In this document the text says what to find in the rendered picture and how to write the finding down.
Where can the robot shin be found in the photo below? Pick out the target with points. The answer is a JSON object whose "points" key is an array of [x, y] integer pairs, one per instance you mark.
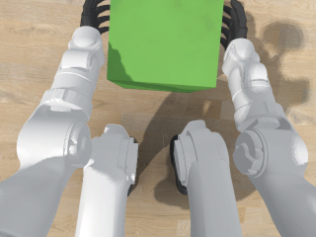
{"points": [[110, 128], [220, 143]]}

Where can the left robot hand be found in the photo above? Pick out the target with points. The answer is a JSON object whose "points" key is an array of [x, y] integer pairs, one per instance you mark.
{"points": [[89, 16]]}

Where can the robot left shin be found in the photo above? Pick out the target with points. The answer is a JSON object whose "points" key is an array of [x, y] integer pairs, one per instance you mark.
{"points": [[110, 128]]}

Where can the right robot forearm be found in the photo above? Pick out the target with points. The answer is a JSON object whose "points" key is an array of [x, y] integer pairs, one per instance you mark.
{"points": [[251, 91]]}

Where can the right robot hand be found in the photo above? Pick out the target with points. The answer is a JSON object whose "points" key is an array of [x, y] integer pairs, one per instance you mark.
{"points": [[236, 25]]}

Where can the robot right upper arm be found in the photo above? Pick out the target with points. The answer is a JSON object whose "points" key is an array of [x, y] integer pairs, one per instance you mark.
{"points": [[275, 161]]}

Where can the carton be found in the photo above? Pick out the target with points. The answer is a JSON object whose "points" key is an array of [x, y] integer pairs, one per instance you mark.
{"points": [[164, 45]]}

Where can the robot left upper arm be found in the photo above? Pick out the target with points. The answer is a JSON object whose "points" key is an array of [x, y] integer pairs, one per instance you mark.
{"points": [[50, 149]]}

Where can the left robot forearm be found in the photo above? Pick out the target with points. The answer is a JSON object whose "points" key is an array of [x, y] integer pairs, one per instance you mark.
{"points": [[75, 81]]}

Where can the robot right shin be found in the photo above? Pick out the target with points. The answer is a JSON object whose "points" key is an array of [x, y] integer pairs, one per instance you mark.
{"points": [[220, 143]]}

